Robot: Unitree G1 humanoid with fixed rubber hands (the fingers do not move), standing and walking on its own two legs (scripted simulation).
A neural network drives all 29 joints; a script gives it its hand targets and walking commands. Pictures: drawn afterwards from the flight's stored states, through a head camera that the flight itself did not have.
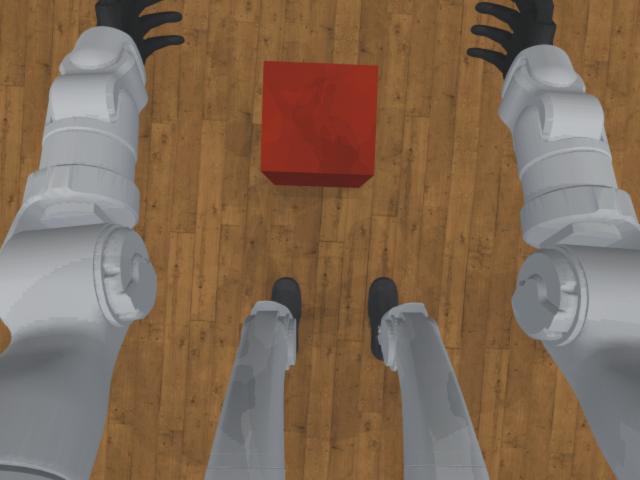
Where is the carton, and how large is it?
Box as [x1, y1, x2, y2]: [260, 61, 377, 187]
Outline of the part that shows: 264,61 260,170 274,184 358,187 372,176 374,167 377,66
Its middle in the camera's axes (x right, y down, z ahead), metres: -0.01 -0.22 +0.83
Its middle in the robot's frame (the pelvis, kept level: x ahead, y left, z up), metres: +0.56 +0.03 -0.53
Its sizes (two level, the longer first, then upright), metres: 0.210 0.200 0.250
